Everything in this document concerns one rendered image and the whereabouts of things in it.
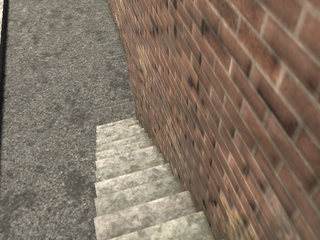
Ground stairs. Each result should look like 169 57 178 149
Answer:
93 117 224 240

